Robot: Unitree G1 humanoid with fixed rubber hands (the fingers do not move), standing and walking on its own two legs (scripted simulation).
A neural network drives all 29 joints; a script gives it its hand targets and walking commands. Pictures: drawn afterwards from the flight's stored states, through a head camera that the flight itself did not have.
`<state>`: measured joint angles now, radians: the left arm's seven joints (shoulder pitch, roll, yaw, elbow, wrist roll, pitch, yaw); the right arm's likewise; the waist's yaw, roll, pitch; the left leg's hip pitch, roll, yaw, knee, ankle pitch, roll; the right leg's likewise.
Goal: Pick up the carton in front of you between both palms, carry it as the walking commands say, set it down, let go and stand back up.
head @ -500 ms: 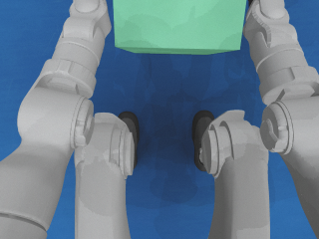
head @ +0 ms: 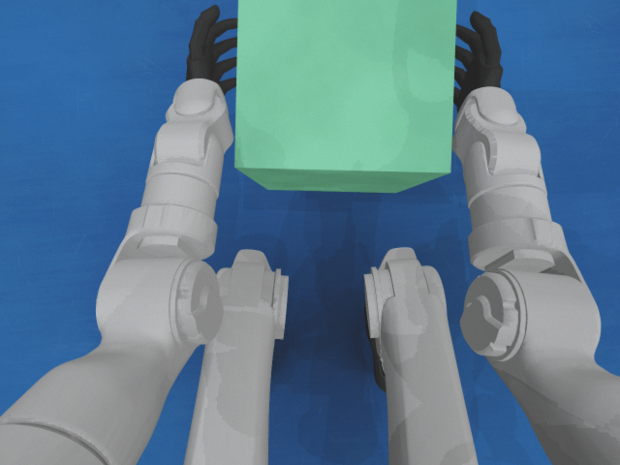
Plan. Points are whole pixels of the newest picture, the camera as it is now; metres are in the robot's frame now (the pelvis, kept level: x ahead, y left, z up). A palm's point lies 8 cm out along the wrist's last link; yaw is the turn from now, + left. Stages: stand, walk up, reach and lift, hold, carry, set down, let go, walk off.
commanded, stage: reach and lift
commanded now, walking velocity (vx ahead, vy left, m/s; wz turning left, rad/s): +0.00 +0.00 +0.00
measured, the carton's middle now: (337, 106) +0.52 -0.02 -0.14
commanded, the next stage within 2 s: none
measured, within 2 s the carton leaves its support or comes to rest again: neither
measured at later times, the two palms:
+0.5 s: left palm (137, 44) +0.48 +0.13 +0.08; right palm (563, 54) +0.47 -0.17 +0.08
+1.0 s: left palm out of the picture +0.43 +0.14 +0.24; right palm out of the picture +0.43 -0.16 +0.24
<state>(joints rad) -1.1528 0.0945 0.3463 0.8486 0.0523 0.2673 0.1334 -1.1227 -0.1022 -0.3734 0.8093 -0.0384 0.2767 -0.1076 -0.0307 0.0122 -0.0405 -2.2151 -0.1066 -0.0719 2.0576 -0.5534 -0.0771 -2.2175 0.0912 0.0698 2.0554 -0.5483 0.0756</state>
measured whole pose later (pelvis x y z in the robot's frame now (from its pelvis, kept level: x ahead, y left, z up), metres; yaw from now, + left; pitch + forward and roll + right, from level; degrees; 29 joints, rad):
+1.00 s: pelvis +0.07 +0.00 +0.27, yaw +0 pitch +25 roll +0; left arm -0.51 -0.10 0.35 0.64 0.17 0.29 0.07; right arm -0.51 0.10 -0.35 0.62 -0.18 0.30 -0.05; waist -0.01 0.01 -0.23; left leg -1.11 -0.09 -0.13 1.11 -0.44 -0.03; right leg -1.11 0.08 0.12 1.11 -0.43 0.04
